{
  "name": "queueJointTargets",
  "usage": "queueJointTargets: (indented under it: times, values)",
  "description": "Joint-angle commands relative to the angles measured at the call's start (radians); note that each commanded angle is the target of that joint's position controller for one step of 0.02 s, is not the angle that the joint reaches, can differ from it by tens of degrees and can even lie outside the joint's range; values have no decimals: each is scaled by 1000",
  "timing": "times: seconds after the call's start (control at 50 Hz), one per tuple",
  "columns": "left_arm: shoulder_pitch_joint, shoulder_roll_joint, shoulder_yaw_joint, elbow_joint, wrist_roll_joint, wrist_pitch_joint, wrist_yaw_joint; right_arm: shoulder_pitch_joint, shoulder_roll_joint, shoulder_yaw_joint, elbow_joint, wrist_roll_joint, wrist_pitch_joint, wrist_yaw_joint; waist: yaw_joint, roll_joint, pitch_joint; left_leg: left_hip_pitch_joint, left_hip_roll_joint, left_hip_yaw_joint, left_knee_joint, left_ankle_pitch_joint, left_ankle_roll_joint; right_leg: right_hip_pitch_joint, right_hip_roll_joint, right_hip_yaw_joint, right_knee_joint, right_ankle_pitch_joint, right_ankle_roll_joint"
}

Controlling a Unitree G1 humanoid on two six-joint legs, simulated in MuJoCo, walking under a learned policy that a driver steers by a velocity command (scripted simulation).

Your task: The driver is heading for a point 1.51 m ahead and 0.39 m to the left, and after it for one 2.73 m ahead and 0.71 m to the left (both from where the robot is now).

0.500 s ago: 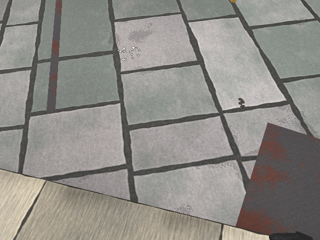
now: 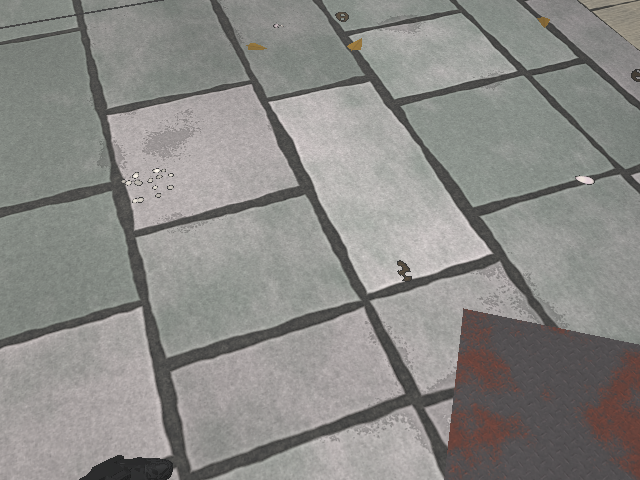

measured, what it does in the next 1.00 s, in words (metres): steps on the spot, turning left: right foot, then left foot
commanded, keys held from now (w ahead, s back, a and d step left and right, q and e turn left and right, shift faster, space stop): q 0.74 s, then w+q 0.02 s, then w+e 0.24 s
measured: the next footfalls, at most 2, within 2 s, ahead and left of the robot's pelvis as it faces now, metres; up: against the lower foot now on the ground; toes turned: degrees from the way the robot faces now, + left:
right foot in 0.06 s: +0.16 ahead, -0.10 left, +0.00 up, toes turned +4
left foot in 0.56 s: +0.08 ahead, +0.10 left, +0.00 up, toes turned +22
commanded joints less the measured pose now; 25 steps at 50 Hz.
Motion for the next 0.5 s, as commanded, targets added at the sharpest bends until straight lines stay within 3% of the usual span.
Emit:
queueJointTargets:
  times: [0.02,0.04,0.06,0.08,0.1,0.12,0.14,0.16,0.18,0.22,0.28,0.34,0.4,0.46,0.5]
  values:
    - [105,81,22,-45,-4,-25,16,-68,-180,-47,-84,4,5,-13,121,140,-41,-113,171,-188,70,647,87,270,68,-32,-85,54,-14]
    - [170,117,34,-32,8,-37,26,-86,-179,-49,-96,13,3,-15,160,95,-63,-139,126,-170,188,599,54,372,33,2,-189,119,-33]
    - [266,199,51,-36,19,-46,40,-78,-122,-36,-137,25,-1,-12,186,-53,-186,-230,71,-104,432,297,13,564,-196,189,-205,276,-81]
    - [264,241,56,-62,5,-25,44,87,-51,-24,-139,32,7,-26,118,-232,-293,-364,-29,7,662,-371,-4,695,-453,407,-164,637,-183]
    - [283,198,60,-52,-24,-3,40,94,-144,-47,-112,5,27,-38,137,-189,-286,-433,-9,25,775,-399,-7,626,-440,464,-179,617,-254]
    - [240,126,41,-59,-25,2,40,39,-151,-54,-103,-6,42,-37,118,-97,-175,-457,24,9,833,-326,-15,543,-385,371,-210,559,-251]
    - [183,85,28,-66,-20,2,39,-12,-139,-54,-110,-8,52,-29,101,-77,-112,-452,46,19,829,-260,-26,468,-335,273,-249,557,-231]
    - [163,77,23,-65,-13,-1,39,-41,-128,-54,-120,-5,64,-21,89,-101,-84,-438,65,25,833,-208,-37,423,-304,202,-275,596,-218]
    - [146,81,25,-61,-10,-7,41,-46,-118,-53,-119,-4,78,-15,72,-110,-56,-412,70,35,833,-172,-49,363,-280,137,-298,628,-220]
    - [153,83,30,-53,-1,-17,41,-60,-111,-55,-127,2,94,-11,60,-97,-82,-387,61,43,851,-122,-56,345,-266,77,-302,686,-225]
    - [170,86,34,-36,-1,-16,47,-113,-106,-55,-146,0,112,-9,60,-82,-95,-424,70,48,810,-74,-60,366,-269,22,-317,604,-237]
    - [193,102,43,-20,-1,0,48,-206,-92,-43,-185,-7,128,1,83,-101,-87,-439,96,73,694,-53,-68,379,-272,-10,-339,424,-239]
    - [189,130,54,-17,4,17,41,-293,-85,-32,-225,-3,136,17,102,-113,-68,-371,113,105,548,-63,-63,337,-279,-45,-361,227,-241]
    - [184,161,68,-18,10,32,33,-334,-97,-30,-252,2,137,24,113,-131,-64,-277,100,152,425,-112,-48,306,-287,-69,-341,113,-232]
    - [183,177,77,-17,5,43,29,-333,-101,-31,-262,5,132,27,112,-136,-68,-229,90,176,325,-120,-32,320,-295,-74,-295,94,-215]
